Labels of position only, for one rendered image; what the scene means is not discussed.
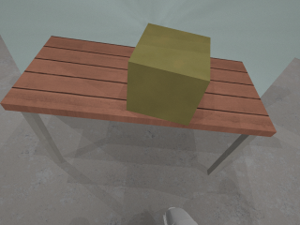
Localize robot right thigh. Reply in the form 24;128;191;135
162;207;198;225

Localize table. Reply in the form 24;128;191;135
0;36;277;176

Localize carton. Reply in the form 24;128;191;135
126;23;211;126

